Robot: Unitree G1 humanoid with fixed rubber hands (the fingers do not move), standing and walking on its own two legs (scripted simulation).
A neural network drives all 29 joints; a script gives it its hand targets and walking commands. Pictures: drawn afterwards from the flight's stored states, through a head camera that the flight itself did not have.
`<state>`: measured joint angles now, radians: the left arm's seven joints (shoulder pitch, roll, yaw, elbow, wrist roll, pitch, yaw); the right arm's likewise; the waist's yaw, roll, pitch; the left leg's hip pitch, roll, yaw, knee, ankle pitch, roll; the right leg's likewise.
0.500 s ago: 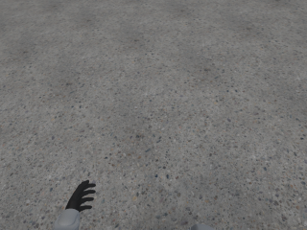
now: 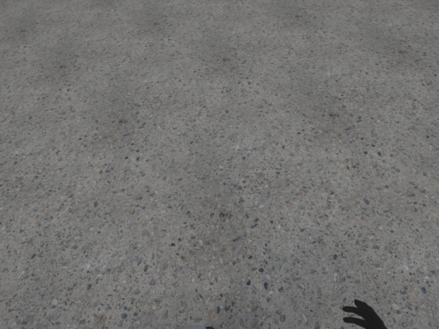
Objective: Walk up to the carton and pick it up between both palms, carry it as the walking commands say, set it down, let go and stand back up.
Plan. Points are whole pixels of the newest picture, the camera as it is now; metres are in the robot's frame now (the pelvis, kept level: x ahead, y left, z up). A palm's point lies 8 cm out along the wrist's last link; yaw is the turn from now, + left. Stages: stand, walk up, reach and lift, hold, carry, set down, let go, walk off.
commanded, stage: walk up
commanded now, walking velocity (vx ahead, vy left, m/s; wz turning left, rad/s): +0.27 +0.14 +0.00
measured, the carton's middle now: out of the picture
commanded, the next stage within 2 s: none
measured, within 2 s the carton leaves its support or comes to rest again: neither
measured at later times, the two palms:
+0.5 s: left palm (80, 324) +0.16 +0.30 -0.11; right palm out of the picture +0.03 -0.21 -0.10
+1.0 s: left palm out of the picture +0.06 +0.30 -0.08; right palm out of the picture +0.11 -0.21 -0.12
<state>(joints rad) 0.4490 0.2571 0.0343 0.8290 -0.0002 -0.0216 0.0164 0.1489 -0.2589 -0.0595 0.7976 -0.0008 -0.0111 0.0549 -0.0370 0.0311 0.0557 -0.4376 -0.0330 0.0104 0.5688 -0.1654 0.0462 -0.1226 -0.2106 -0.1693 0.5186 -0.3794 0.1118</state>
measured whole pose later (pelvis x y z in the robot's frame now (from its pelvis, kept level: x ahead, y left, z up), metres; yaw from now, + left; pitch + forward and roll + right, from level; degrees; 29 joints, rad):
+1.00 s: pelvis +0.02 +0.03 +0.02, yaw +4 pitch -1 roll +3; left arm 0.31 0.24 0.03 0.84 0.00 0.02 0.02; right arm 0.21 -0.23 -0.05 0.88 0.00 0.05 0.02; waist -0.04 0.01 0.03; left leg -0.31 -0.03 0.00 0.69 -0.32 0.03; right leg -0.26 -0.14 -0.15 0.43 -0.14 -0.02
